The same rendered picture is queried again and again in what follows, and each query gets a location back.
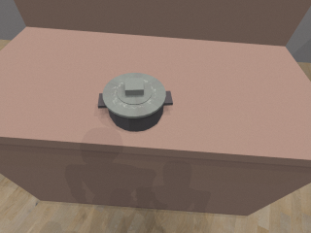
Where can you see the lid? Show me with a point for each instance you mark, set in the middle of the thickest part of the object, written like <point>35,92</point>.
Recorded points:
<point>134,106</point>

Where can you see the knob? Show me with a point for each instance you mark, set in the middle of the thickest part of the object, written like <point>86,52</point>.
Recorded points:
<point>133,86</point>

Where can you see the table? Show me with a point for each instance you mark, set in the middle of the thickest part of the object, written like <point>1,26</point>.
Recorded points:
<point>236,139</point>

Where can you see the pot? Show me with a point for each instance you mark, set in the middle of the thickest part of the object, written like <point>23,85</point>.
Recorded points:
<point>140,123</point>

